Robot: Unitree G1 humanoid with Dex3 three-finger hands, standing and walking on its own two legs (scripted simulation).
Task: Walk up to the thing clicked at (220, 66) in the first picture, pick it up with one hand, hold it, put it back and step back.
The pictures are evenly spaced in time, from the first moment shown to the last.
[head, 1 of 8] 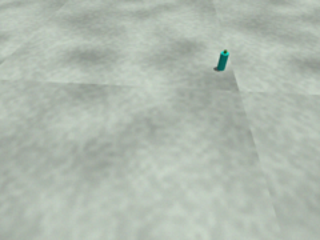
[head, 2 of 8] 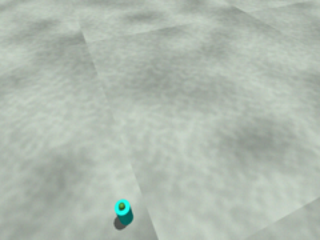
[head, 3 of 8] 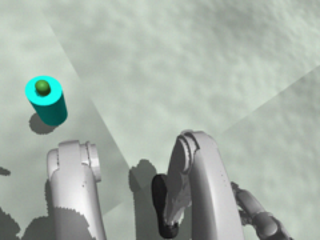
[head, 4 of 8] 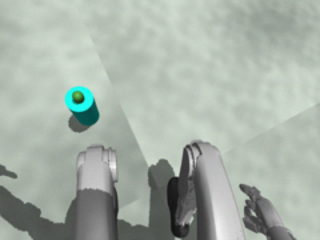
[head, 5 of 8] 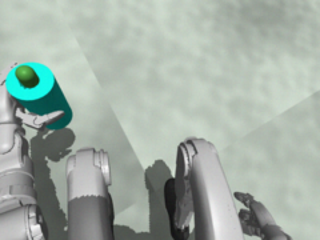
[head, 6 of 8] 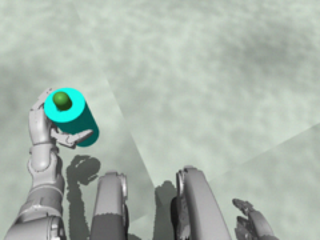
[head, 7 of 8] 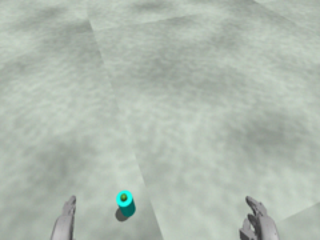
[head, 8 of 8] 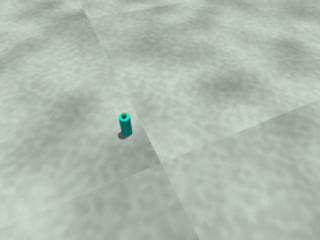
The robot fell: no
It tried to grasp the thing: yes
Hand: left
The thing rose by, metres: 0.67
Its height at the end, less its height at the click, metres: +0.00
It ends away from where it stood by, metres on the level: 0.01
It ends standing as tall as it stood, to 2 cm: yes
